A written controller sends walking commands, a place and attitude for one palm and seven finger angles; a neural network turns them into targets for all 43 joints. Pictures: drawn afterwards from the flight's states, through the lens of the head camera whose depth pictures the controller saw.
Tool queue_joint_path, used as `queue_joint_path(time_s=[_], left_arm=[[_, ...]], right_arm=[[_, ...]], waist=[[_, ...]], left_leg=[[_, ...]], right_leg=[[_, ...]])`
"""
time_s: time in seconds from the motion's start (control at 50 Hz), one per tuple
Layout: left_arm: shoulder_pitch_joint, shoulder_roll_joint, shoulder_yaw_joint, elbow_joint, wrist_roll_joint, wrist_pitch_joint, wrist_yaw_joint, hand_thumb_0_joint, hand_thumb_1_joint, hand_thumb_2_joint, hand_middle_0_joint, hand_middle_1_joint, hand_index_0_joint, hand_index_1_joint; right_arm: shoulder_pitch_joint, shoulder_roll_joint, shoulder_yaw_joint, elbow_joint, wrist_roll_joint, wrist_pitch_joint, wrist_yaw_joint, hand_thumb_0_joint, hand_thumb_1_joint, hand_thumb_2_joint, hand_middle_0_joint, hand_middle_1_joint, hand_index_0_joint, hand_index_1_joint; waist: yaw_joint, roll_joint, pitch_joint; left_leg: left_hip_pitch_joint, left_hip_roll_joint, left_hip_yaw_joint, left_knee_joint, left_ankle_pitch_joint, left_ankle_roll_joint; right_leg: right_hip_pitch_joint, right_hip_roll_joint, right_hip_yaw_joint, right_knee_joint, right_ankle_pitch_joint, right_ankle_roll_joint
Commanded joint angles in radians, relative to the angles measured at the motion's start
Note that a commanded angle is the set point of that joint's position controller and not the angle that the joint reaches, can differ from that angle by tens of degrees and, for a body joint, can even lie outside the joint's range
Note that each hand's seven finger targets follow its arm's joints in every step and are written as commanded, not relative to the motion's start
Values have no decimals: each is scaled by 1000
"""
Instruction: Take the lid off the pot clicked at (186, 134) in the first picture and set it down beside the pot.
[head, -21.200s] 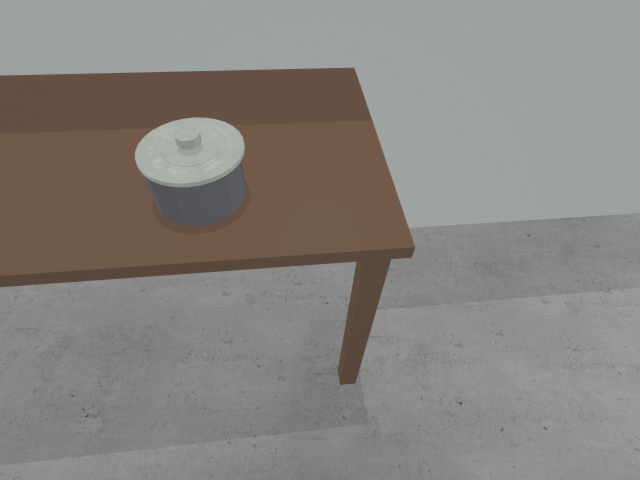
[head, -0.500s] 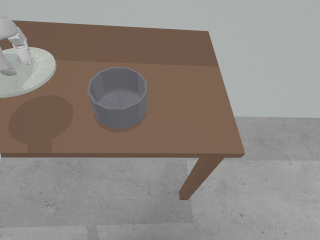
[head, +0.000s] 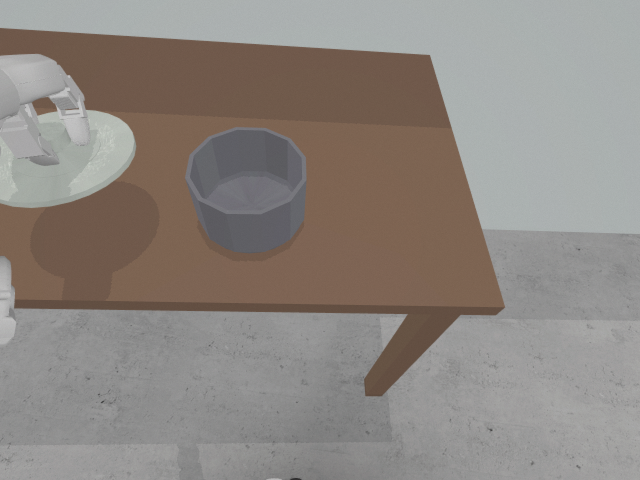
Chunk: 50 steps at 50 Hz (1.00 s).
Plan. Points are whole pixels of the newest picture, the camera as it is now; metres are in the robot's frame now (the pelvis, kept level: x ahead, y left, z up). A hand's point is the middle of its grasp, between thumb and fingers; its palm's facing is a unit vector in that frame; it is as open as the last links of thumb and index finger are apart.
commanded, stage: lower the lid onto the table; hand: left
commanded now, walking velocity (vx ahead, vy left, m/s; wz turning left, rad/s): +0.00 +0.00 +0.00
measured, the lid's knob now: (49, 137) +0.49 +0.32 +0.12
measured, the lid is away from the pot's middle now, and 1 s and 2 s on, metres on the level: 0.23 0.23 0.24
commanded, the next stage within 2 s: open the fingers wide in 1.62 s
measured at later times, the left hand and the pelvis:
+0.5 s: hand (36, 156) +0.46 +0.33 +0.12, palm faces -0.46 -0.11 -0.88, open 6.2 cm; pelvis +0.00 +0.00 +0.00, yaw +0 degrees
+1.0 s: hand (57, 174) +0.46 +0.32 +0.09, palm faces -0.48 -0.10 -0.87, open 6.2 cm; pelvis +0.00 -0.01 -0.01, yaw +0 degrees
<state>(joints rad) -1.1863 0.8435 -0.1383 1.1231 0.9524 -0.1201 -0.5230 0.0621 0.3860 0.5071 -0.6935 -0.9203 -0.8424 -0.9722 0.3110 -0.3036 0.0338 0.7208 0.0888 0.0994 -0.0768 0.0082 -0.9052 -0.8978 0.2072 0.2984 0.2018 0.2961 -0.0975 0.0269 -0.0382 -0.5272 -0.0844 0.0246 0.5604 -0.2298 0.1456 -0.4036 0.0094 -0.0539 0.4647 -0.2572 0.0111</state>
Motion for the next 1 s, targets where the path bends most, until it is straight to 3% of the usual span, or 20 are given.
queue_joint_path(time_s=[0.0,0.04,0.08,0.16,0.22,0.3,0.32,0.36,0.4,0.46,0.54,0.58,0.66,0.72,0.76,0.8,0.88,0.9,0.94,0.98], left_arm=[[-604,339,111,-236,14,-2,84,0,822,717,-920,-1047,-987,-1044],[-580,341,112,-202,25,-2,92,0,822,717,-920,-1047,-987,-1044],[-594,353,123,-256,29,-8,99,0,822,717,-920,-1047,-987,-1044],[-536,371,157,-202,25,-4,101,0,822,717,-920,-1047,-987,-1044],[-543,268,80,-187,18,2,91,0,822,717,-920,-1047,-987,-1044],[-557,336,137,-263,20,-19,93,0,822,717,-920,-1047,-987,-1044],[-548,282,101,-230,16,-19,90,0,822,717,-920,-1047,-987,-1044],[-531,279,100,-206,5,-22,89,0,822,717,-920,-1047,-987,-1044],[-534,329,139,-240,10,-36,101,0,822,717,-920,-1047,-987,-1044],[-518,278,95,-173,11,-32,109,0,822,717,-920,-1047,-987,-1044],[-569,277,91,-235,19,-39,124,0,822,717,-920,-1047,-987,-1044],[-576,280,100,-292,18,-55,131,0,822,717,-920,-1047,-987,-1044],[-493,336,157,-192,3,-47,145,0,822,717,-920,-1047,-987,-1044],[-488,258,81,-131,7,-33,148,0,822,717,-920,-1047,-987,-1044],[-481,292,97,-102,28,-31,156,0,822,717,-920,-1047,-987,-1044],[-507,351,136,-171,46,-49,161,0,822,717,-920,-1047,-987,-1044],[-499,331,129,-217,37,-71,156,0,822,717,-920,-1047,-987,-1044],[-489,385,177,-207,37,-74,160,0,822,717,-920,-1047,-987,-1044],[-463,359,157,-169,28,-69,155,0,822,717,-920,-1047,-987,-1044],[-477,311,122,-204,22,-75,151,0,822,717,-920,-1047,-987,-1044]], right_arm=[[111,-207,-64,-56,-3,-23,-19,0,-900,-900,200,300,200,300],[118,-206,-61,-58,-1,-26,-20,0,-900,-900,200,300,200,300],[104,-204,-61,-74,-3,-28,-20,0,-900,-900,200,300,200,300],[118,-203,-67,-75,-6,-22,-15,0,-900,-900,200,300,200,300],[130,-205,-75,-65,-8,-17,-9,0,-900,-900,200,300,200,300],[136,-210,-80,-64,-13,-8,-10,0,-900,-900,200,300,200,300],[139,-204,-82,-63,-14,-7,-10,0,-900,-900,200,300,200,300],[149,-208,-83,-50,-9,-5,-12,0,-900,-900,200,300,200,300],[146,-209,-80,-54,-12,-1,-14,0,-900,-900,200,300,200,300],[154,-207,-78,-44,-6,-6,-17,0,-900,-900,200,300,200,300],[154,-209,-75,-43,-7,-14,-23,0,-900,-900,200,300,200,300],[143,-205,-74,-56,-10,-21,-28,0,-900,-900,200,300,200,300],[158,-209,-70,-51,-5,-24,-34,0,-900,-900,200,300,200,300],[167,-213,-67,-36,3,-23,-33,0,-900,-900,200,300,200,300],[171,-216,-64,-35,5,-26,-33,0,-900,-900,200,300,200,300],[166,-215,-63,-43,0,-26,-37,0,-900,-900,200,300,200,300],[166,-204,-63,-59,-1,-28,-43,0,-900,-900,200,300,200,300],[180,-209,-65,-47,-5,-23,-42,0,-900,-900,200,300,200,300],[180,-208,-64,-49,-1,-18,-42,0,-900,-900,200,300,200,300],[179,-208,-67,-52,1,-18,-41,0,-900,-900,200,300,200,300]], waist=[[-10,156,-465],[-13,161,-442],[-2,238,-480],[-3,160,-494],[-19,194,-463],[-5,198,-535],[-18,184,-520],[-23,137,-496],[-13,175,-520],[-28,144,-455],[-22,220,-464],[-14,277,-509],[-17,128,-492],[-36,101,-422],[-31,107,-392],[-19,177,-456],[-22,232,-508],[-18,222,-515],[-28,191,-491],[-27,231,-496]], left_leg=[[602,111,-204,-21,409,-136],[598,112,-205,-17,414,-131],[639,117,-208,-12,509,-146],[611,111,-194,6,503,-131],[641,121,-221,8,510,-156],[677,123,-227,28,596,-161],[680,123,-231,29,570,-166],[643,122,-222,26,497,-151],[652,121,-219,32,542,-150],[595,117,-210,20,400,-138],[630,127,-236,8,360,-151],[683,138,-255,12,442,-170],[575,118,-210,16,319,-128],[508,114,-190,8,252,-120],[480,114,-191,6,198,-126],[524,115,-188,29,300,-129],[585,126,-188,54,462,-141],[587,125,-189,70,483,-138],[554,122,-181,65,426,-131],[575,130,-190,58,462,-142]], right_leg=[[-181,52,-2,-30,107,-55],[-199,56,-1,-28,100,-55],[-200,53,4,-26,121,-62],[-175,54,5,-26,128,-51],[-256,58,-2,-19,96,-50],[-244,61,7,-5,114,-51],[-269,63,5,-7,100,-48],[-265,64,5,-10,95,-45],[-256,65,9,2,111,-50],[-275,67,4,-5,72,-50],[-312,63,8,7,45,-58],[-324,62,15,19,60,-62],[-247,61,21,11,77,-53],[-268,62,10,15,64,-53],[-276,65,9,22,41,-58],[-263,65,14,32,72,-62],[-278,68,14,41,120,-60],[-271,69,13,45,120,-56],[-277,71,11,43,109,-53],[-304,70,7,49,111,-58]])
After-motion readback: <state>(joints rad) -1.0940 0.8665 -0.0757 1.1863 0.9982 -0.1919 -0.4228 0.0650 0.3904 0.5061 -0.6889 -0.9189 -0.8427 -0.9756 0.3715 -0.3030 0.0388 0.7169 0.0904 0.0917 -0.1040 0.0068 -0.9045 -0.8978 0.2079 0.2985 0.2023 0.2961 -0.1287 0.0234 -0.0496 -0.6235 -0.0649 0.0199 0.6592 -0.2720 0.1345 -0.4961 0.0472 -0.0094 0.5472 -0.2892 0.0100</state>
